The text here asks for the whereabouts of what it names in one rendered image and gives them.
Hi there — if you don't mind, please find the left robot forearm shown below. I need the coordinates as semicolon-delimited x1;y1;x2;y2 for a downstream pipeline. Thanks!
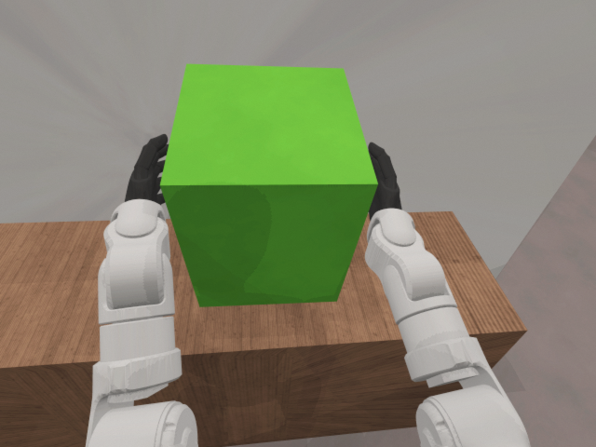
86;199;182;447

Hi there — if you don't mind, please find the right robot forearm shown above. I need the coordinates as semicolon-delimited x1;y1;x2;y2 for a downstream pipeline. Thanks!
365;209;531;447

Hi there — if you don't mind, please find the right robot hand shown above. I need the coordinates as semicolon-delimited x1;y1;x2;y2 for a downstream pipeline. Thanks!
368;142;402;220

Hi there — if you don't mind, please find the pedestal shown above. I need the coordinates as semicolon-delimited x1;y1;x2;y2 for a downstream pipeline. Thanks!
0;211;528;447

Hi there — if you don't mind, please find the right robot upper arm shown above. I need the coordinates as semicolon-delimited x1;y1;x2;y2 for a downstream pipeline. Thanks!
416;385;529;447

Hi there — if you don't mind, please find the left robot upper arm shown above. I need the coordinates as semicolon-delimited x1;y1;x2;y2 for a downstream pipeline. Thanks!
88;400;198;447

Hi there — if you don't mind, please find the left robot hand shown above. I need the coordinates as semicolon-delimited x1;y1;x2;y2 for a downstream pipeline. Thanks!
125;134;169;205

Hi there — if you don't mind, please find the carton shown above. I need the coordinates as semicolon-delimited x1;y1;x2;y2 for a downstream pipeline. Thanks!
160;64;378;307

